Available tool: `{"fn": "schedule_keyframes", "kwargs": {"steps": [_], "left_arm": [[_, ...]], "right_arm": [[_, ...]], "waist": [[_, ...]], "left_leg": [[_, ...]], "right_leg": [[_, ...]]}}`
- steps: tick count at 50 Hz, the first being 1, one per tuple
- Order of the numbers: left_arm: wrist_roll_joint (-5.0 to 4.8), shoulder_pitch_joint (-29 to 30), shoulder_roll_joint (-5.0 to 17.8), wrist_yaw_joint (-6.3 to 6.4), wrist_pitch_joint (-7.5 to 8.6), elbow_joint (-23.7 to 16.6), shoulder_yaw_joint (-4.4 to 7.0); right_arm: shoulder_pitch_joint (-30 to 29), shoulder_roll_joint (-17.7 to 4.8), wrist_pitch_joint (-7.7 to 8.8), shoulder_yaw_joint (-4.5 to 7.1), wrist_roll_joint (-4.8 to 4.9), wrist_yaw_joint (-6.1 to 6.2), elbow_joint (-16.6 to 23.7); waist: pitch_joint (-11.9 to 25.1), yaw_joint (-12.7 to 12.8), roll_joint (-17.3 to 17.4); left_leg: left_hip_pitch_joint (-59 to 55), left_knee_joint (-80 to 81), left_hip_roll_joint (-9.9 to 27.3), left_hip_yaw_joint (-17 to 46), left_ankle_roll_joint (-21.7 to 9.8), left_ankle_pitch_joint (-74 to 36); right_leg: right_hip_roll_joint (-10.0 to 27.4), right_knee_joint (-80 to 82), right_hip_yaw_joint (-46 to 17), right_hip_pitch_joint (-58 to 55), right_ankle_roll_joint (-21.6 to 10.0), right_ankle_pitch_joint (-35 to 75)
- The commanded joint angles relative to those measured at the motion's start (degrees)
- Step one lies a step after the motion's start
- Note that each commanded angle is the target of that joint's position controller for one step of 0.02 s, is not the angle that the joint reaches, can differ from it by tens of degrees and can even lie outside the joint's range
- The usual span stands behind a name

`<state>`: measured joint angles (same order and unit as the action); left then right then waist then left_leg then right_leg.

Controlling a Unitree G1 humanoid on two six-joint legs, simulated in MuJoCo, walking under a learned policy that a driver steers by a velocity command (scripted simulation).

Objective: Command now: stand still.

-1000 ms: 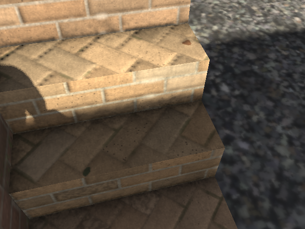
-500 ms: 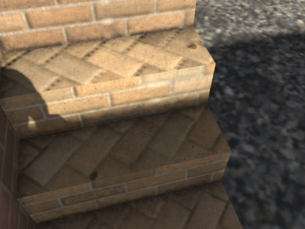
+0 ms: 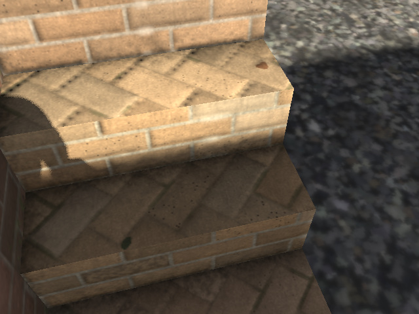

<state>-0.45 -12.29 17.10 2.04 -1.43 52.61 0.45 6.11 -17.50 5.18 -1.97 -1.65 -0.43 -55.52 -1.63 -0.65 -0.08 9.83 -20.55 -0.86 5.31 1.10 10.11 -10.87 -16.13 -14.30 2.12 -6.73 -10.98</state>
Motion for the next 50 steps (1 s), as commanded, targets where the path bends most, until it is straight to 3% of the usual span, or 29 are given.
{"fn": "schedule_keyframes", "kwargs": {"steps": [1, 6, 12, 32, 50], "left_arm": [[-0.01, -1.08, 7.58, 0.37, 0.45, -1.96, 1.60], [0.30, -1.58, 7.37, 0.36, 0.00, -1.47, 1.51], [0.19, -2.50, 7.73, 0.41, -0.44, -0.96, 1.65], [0.07, -3.86, 8.23, 0.88, -0.25, -0.14, 2.08], [0.00, -4.88, 8.41, 0.96, -0.30, -0.54, 2.15]], "right_arm": [[-1.41, -7.48, 0.62, 1.48, 0.03, 0.24, 2.73], [-1.00, -6.69, 0.91, 1.18, 0.27, 0.10, 2.83], [-0.12, -7.23, 1.13, 1.19, 0.30, -0.05, 2.21], [0.91, -7.80, 0.74, 1.38, 0.39, 0.97, 1.58], [1.84, -7.91, 0.81, 1.48, 0.44, 0.91, 1.45]], "waist": [[2.43, -0.06, 0.05], [2.60, -0.17, -1.22], [2.06, 0.11, 0.13], [1.45, 0.15, 0.15], [1.55, 0.18, 0.17]], "left_leg": [[-4.59, -0.14, 3.48, 1.75, -0.11, -6.20], [-3.81, -0.30, 3.63, 1.58, -0.01, -6.40], [-2.75, -0.25, 3.46, 1.11, 0.26, -5.42], [-2.38, -0.45, 3.34, 0.68, 0.87, -3.92], [-2.28, -0.55, 3.54, 0.49, 0.92, -4.17]], "right_leg": [[10.29, 1.02, -5.21, 4.61, 3.61, 18.55], [10.12, 0.38, -5.28, 2.90, 4.18, 21.82], [10.16, 0.31, -5.39, 1.84, 4.16, 22.68], [10.15, 0.95, -5.41, 2.77, 4.61, 23.15], [10.19, 0.65, -5.23, 2.61, 4.58, 23.80]]}}
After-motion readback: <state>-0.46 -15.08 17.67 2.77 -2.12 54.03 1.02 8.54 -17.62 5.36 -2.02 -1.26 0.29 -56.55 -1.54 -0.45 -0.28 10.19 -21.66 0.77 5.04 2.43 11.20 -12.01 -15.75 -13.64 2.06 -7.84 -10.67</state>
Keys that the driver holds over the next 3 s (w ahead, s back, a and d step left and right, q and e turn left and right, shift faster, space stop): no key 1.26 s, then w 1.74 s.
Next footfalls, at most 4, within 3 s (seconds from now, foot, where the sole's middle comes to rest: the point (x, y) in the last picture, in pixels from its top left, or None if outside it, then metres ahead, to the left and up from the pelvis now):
none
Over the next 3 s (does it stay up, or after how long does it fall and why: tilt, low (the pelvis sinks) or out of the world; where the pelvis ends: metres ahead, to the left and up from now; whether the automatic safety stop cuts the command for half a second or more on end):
stays up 0.03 -0.02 0.00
